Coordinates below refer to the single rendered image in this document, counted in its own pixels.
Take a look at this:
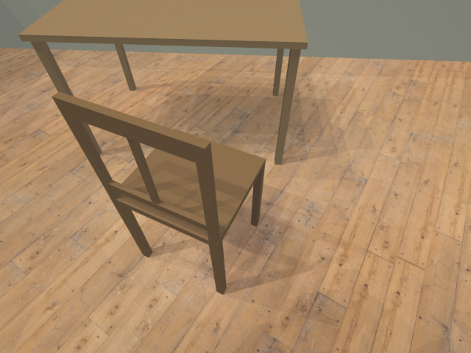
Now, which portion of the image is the chair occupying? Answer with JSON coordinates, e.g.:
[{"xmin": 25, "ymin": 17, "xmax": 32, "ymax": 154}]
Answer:
[{"xmin": 52, "ymin": 92, "xmax": 266, "ymax": 295}]

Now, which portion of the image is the table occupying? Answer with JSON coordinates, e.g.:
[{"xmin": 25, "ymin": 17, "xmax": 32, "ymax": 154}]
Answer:
[{"xmin": 18, "ymin": 0, "xmax": 308, "ymax": 165}]

